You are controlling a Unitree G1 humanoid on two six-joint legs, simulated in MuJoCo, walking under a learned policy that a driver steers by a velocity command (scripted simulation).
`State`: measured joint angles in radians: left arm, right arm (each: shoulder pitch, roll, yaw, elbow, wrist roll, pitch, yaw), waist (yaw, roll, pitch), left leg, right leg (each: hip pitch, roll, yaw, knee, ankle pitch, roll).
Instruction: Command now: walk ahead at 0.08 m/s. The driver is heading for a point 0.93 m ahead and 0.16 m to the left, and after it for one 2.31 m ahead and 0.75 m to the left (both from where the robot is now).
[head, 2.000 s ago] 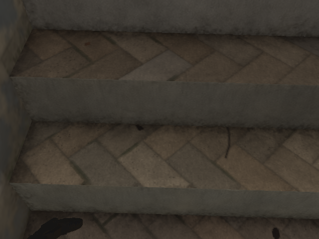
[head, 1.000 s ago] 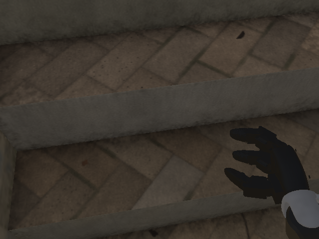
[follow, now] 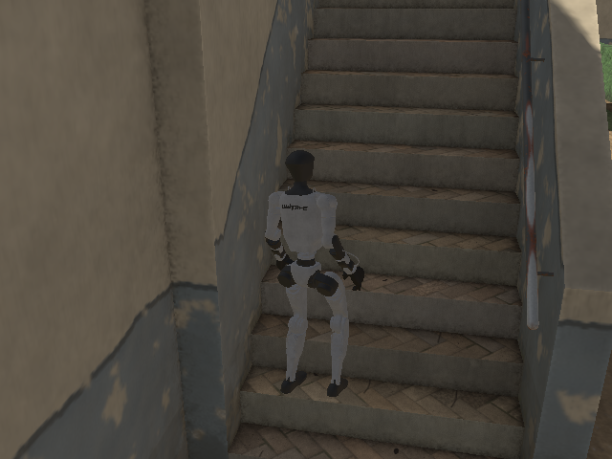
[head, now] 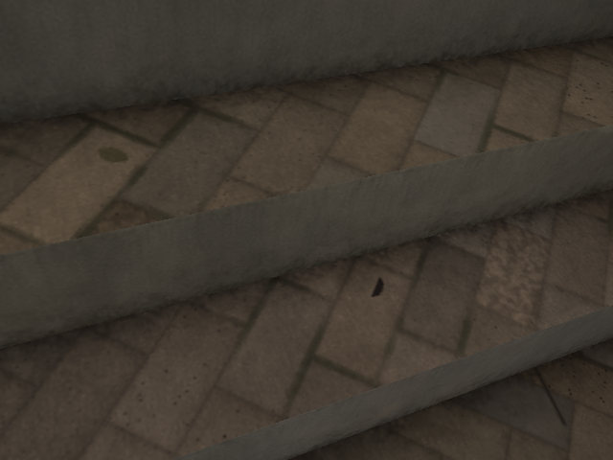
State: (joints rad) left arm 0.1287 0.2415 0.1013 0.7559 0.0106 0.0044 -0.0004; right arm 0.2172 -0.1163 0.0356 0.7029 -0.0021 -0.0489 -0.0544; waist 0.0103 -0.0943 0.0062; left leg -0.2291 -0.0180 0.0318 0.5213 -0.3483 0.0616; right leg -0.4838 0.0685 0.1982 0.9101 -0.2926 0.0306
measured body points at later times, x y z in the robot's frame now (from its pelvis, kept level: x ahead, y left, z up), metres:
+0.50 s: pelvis +0.01 +0.01 +0.01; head +0.01 +0.05 +0.45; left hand +0.14 +0.21 -0.14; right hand +0.09 -0.21 -0.10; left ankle -0.05 +0.07 -0.74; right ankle +0.01 -0.11 -0.67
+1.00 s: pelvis +0.02 -0.04 +0.01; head +0.02 -0.03 +0.46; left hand +0.11 +0.25 -0.11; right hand +0.09 -0.28 -0.12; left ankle -0.12 +0.09 -0.52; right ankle +0.01 -0.11 -0.74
